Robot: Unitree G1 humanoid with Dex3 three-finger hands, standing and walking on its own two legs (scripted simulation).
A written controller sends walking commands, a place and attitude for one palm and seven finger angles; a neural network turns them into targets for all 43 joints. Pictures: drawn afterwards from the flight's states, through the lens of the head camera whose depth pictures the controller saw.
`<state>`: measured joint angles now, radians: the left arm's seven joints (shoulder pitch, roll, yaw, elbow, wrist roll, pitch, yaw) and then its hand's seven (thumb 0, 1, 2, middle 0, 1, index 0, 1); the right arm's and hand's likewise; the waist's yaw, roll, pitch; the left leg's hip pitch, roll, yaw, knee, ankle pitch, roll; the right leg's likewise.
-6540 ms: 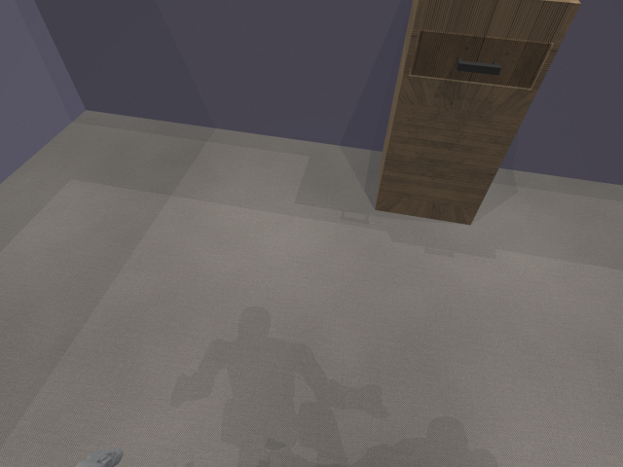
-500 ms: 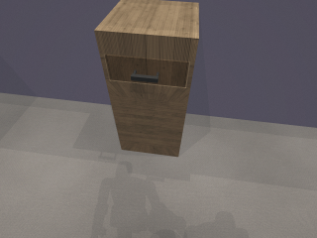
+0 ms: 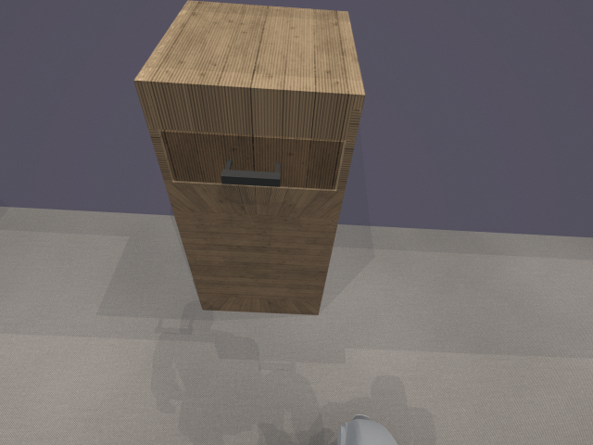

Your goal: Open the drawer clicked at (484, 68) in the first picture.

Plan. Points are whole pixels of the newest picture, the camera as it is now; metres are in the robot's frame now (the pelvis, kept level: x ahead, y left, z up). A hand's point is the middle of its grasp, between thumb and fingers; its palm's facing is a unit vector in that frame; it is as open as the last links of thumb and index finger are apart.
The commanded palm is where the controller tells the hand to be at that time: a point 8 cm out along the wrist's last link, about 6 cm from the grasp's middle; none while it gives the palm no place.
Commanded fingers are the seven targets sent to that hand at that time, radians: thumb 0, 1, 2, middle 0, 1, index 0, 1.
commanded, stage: take the last steps up to it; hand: left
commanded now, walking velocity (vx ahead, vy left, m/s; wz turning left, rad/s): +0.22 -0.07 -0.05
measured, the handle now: (252, 171) +0.66 +0.11 -0.05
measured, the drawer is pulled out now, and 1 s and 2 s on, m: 0.00 0.00 0.00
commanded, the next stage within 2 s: come to a stop and stand still in 0.14 s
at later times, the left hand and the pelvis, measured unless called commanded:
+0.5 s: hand (198, 417) +0.20 +0.16 -0.19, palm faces +0.03 -0.97 -0.22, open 7.3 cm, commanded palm none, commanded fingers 0.00 0.90 0.90 -0.20 -0.30 -0.20 -0.30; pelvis +0.15 -0.03 -0.02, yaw -1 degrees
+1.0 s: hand out of the picture +0.12 +0.13 -0.17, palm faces +0.00 -0.96 -0.27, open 7.4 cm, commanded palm none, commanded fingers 0.00 0.90 0.90 -0.20 -0.30 -0.20 -0.30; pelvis +0.09 -0.06 -0.01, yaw -2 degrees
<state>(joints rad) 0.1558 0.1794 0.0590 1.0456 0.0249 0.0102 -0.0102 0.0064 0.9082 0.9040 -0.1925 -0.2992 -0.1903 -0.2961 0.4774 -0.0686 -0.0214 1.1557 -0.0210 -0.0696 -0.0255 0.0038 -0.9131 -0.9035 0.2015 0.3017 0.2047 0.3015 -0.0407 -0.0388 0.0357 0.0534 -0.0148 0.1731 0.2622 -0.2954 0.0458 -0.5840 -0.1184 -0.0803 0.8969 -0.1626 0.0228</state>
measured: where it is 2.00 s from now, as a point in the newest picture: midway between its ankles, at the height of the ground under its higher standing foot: outside the picture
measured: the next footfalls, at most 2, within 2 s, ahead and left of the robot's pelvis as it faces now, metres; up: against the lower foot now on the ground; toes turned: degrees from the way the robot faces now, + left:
right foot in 0.16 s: +0.21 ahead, -0.14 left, +0.00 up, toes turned -9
left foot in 0.52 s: +0.25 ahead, +0.08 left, +0.00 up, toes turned +3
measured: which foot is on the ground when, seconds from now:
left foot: down 0.00-0.18, up 0.20-0.50, down 0.52-0.96, up 0.98-1.00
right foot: up 0.00-0.14, down 0.16-0.54, up 0.56-0.90, down 0.92-1.00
